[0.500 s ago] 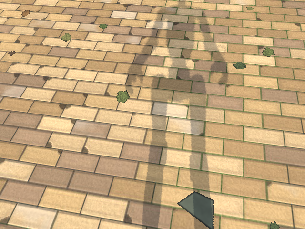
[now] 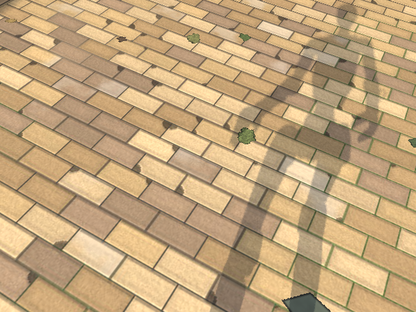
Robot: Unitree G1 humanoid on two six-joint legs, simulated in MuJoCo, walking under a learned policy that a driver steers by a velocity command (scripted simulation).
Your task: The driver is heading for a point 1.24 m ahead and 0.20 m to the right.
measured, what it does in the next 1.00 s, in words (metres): walks ahead: right foot, then left foot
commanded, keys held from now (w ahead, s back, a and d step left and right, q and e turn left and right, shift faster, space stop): w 0.96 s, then w+e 0.04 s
